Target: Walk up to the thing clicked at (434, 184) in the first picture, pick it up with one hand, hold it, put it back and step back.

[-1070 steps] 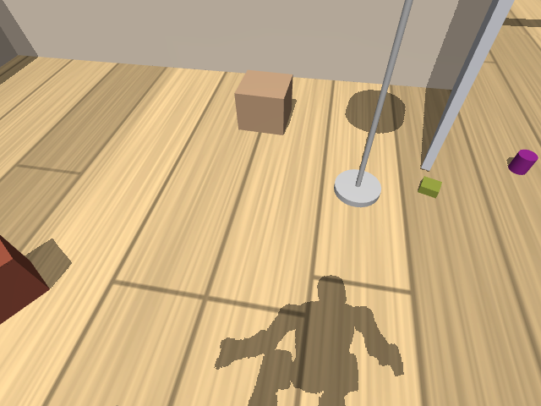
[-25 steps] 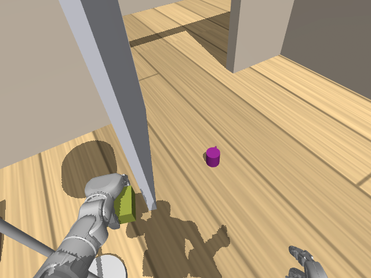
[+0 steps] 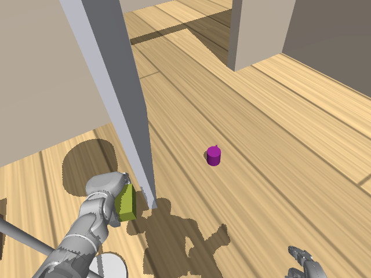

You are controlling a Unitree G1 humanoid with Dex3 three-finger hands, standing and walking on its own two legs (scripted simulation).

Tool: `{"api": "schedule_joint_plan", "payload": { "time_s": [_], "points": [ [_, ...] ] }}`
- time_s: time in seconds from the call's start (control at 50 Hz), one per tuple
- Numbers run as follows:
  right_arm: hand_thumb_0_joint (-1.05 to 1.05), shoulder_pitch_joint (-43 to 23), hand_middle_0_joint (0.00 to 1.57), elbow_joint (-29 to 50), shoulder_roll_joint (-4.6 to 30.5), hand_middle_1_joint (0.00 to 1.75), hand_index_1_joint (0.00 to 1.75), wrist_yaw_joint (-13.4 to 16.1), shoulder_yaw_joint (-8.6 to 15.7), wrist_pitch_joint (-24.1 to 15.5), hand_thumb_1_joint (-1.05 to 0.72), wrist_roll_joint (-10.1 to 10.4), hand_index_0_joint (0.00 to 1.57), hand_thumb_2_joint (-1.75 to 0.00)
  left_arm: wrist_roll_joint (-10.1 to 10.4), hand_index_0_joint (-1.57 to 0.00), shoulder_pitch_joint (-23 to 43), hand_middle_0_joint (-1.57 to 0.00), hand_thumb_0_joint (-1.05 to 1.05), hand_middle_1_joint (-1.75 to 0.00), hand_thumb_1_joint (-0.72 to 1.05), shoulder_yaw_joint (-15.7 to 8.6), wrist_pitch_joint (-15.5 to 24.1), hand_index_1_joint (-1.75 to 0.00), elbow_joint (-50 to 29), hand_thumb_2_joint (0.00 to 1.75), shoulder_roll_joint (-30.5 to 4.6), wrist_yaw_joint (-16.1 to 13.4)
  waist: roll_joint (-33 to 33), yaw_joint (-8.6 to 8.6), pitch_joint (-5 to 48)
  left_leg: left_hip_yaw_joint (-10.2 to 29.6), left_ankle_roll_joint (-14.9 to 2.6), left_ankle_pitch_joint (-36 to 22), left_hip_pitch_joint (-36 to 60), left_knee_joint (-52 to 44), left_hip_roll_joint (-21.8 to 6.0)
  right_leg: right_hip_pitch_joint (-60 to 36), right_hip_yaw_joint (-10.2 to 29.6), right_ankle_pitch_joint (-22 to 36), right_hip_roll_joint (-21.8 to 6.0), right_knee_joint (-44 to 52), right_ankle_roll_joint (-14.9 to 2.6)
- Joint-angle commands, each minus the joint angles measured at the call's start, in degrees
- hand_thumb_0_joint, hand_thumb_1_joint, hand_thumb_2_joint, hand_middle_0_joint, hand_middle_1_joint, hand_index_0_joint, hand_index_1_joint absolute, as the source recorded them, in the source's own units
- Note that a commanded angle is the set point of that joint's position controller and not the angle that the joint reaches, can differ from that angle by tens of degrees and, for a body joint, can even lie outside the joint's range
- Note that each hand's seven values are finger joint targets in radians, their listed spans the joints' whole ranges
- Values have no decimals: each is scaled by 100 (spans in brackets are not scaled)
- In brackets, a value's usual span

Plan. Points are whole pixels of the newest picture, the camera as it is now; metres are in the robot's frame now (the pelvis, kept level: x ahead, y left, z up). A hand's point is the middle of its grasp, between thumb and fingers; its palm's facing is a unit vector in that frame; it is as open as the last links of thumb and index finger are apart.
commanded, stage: hold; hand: left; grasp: from above
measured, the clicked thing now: (117, 204) +0.31 +0.22 -0.07
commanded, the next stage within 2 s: crouch in 0.02 s
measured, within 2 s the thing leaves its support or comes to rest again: neither
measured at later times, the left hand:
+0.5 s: hand (118, 214) +0.29 +0.22 -0.10, palm faces -0.46 -0.07 -0.89, open 10.8 cm
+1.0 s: hand (145, 217) +0.38 +0.21 -0.34, palm faces -0.41 -0.07 -0.91, open 10.8 cm
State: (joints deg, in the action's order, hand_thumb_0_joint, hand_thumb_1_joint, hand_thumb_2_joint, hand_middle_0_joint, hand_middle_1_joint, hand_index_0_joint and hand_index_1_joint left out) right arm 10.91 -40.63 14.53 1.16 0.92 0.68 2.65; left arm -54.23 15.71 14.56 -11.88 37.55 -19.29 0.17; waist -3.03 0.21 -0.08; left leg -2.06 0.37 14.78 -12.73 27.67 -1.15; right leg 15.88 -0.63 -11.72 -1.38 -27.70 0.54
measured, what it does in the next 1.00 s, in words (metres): lowers itself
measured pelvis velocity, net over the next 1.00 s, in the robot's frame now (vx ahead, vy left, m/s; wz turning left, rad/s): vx -0.05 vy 0.01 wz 0.00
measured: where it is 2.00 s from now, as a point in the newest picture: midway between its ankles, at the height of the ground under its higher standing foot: outside the picture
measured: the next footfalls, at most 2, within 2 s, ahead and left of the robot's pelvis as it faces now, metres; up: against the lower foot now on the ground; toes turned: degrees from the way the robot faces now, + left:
none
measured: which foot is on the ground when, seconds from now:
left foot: down 0.00-1.00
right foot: down 0.00-1.00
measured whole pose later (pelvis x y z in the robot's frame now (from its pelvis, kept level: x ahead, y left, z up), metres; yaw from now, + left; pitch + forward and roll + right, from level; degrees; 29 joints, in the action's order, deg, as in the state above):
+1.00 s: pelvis -0.05 +0.01 -0.21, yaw +0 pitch +33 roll -2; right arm 14.5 -44.3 13.2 -1.8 2.4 -2.0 -3.2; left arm -59.7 46.8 2.0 -6.9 78.4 -21.0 -25.4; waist -3.2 -11.0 11.5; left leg 0.4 -0.6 36.5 -90.2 93.6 -1.6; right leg 92.0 -0.9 -31.0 -1.9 -89.9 1.0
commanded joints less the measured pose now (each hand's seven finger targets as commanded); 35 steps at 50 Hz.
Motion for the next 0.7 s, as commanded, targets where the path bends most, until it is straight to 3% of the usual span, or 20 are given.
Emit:
{"api": "schedule_joint_plan", "payload": {
  "time_s": [0.0,0.04,0.1,0.14,0.16,0.22,0.26,0.32,0.36,0.42,0.46,0.52,0.62,0.68],
  "points": [
    [0,-496,20,810,683,30,30,4,263,-253,-90,12,20,-90,-144,-101,1932,-98,0,-67,65,-566,-33,-63,-1081,64,-1115,-253,301,47,1414,25,-96,-1116,235,-373,199,-709,-36,766,193,405,-83],
    [0,-454,20,803,687,30,30,4,279,-247,-90,19,20,-90,-112,-101,1915,-97,0,-68,65,-515,-23,-64,-1192,64,-1043,-235,262,6,1515,2,-95,-1183,294,-350,197,-714,-19,850,193,377,-87],
    [0,-422,20,778,701,30,30,16,284,-234,-89,16,20,-91,-170,-103,2193,-98,0,-70,69,-637,-14,-65,-1255,70,-1257,-265,116,5,1469,-6,-82,-1146,301,-368,196,-619,-16,812,202,386,-96],
    [0,-408,20,777,675,30,30,2,281,-245,-89,3,20,-90,-157,-102,1925,-101,0,-63,62,-482,-9,-61,-1121,69,-987,-276,211,4,1430,10,-73,-1190,280,-364,176,-594,-47,831,222,363,-102],
    [0,-381,20,795,701,30,30,-3,291,-229,-89,12,20,-90,-167,-104,1784,-103,0,-63,64,-578,-15,-62,-934,71,-1041,-308,289,-8,1358,-4,-85,-1148,254,-368,188,-617,-34,798,209,389,-98],
    [0,-352,20,777,697,30,30,-14,303,-225,-89,7,20,-90,-191,-106,1838,-105,0,-61,67,-562,116,-60,-748,71,-1009,-435,446,-43,1179,-1,-103,-995,95,-349,195,-530,-37,671,194,400,-82],
    [0,-292,20,754,704,30,30,-35,321,-214,-89,-12,20,-90,-212,-106,1819,-105,0,-60,66,-484,226,-60,-600,71,-856,-606,508,-127,1052,-7,-100,-817,19,-316,203,-376,-16,524,181,409,-74],
    [0,-147,20,619,728,30,30,-68,370,-175,-88,-35,20,-90,-325,-104,1963,-103,0,-59,64,-599,352,-59,-158,69,-918,-998,442,-139,1167,-24,-80,-815,-18,-226,211,-278,-8,530,162,306,-79],
    [0,11,20,485,723,30,30,-86,391,-152,-89,-68,20,-90,-395,-104,2330,-105,0,-58,63,-480,378,-58,175,71,-761,-1247,393,-279,1245,-30,-66,-918,-112,-76,193,-76,-15,660,180,173,-88],
    [0,211,20,289,778,30,30,-86,427,-147,-89,-99,20,-90,-434,-105,2660,-104,0,-61,65,-534,428,-60,787,70,-778,-1599,446,-402,1261,-31,-70,-704,-483,233,180,345,-7,505,188,-51,-91],
    [0,346,20,138,790,30,30,-89,438,-181,-88,-136,20,-90,-478,-106,2985,-106,0,-59,67,-428,478,-59,1145,72,-558,-1774,325,-501,1455,-6,-32,-673,-706,556,145,740,-18,473,204,-392,-123],
    [0,558,20,12,819,30,30,-108,491,-256,-89,-223,20,-90,-615,-108,3266,-108,0,-59,69,-520,550,-59,1897,73,-489,-2117,307,-569,1769,-9,-4,-603,-1674,1445,139,1451,14,439,200,-1238,-137],
    [0,838,20,136,874,30,30,-121,549,-322,-89,-300,20,-90,-832,-109,4001,-109,0,-55,68,-774,702,-56,2560,70,-737,-2606,15,-691,2622,10,28,-7,-3240,2870,160,2891,25,-23,196,-2650,-189],
    [0,908,20,166,903,30,30,-149,555,-364,-89,-352,20,-90,-816,-108,4188,-108,0,-53,67,-928,646,-53,2957,67,-866,-2819,-71,-730,3103,51,12,280,-4143,3534,163,3560,-52,-318,225,-3361,-233]
  ]
}}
